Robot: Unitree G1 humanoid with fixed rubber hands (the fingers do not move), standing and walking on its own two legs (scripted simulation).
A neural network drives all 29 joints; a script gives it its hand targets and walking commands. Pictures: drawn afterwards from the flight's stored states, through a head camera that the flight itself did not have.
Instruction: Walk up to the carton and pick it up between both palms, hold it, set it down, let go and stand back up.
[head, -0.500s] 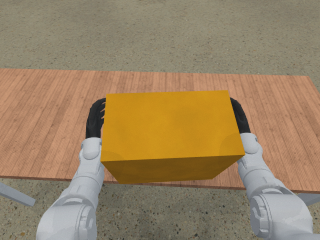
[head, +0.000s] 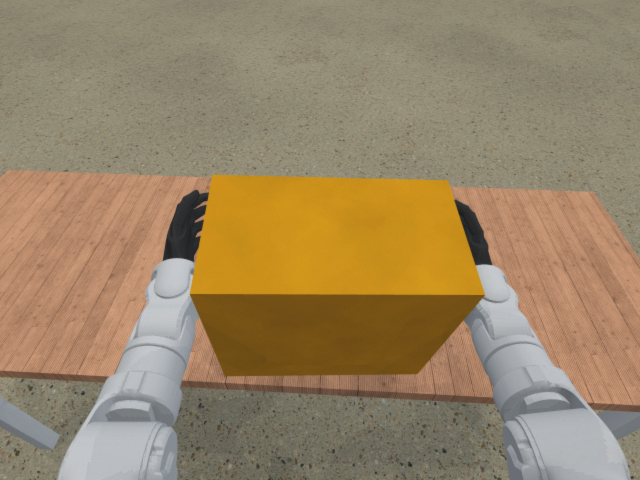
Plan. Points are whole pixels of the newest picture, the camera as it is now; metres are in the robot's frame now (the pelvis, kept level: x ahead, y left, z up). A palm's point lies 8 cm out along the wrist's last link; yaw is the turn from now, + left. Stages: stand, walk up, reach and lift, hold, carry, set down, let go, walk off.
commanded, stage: reach and lift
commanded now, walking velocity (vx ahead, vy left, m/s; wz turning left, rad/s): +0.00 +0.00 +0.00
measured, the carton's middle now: (327, 286) +0.36 +0.00 +0.05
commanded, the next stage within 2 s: hold in 1.52 s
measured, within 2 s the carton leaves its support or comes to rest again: neither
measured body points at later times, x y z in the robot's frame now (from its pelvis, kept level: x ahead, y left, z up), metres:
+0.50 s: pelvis +0.00 +0.01 +0.00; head -0.03 +0.03 +0.45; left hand +0.37 +0.19 +0.16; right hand +0.36 -0.19 +0.13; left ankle +0.02 +0.14 -0.75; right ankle -0.01 -0.11 -0.75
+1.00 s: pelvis -0.01 +0.02 +0.00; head -0.06 +0.04 +0.45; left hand +0.37 +0.20 +0.19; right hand +0.36 -0.18 +0.16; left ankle +0.02 +0.14 -0.75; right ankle -0.01 -0.11 -0.75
